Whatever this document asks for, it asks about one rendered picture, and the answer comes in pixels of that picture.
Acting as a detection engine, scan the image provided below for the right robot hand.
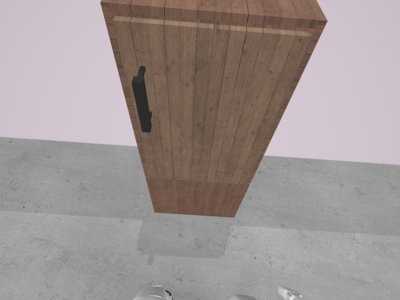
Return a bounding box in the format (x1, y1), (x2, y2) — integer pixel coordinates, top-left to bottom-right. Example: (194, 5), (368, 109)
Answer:
(278, 286), (306, 300)

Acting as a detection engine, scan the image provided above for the handle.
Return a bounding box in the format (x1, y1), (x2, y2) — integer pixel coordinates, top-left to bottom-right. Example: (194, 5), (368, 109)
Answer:
(132, 66), (152, 133)

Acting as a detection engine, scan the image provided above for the robot left thigh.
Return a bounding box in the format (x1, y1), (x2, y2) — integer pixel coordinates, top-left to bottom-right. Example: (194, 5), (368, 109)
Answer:
(133, 286), (172, 300)

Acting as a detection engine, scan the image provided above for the cupboard door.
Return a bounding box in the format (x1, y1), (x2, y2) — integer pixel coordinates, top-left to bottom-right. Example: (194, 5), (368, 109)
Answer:
(112, 16), (313, 184)

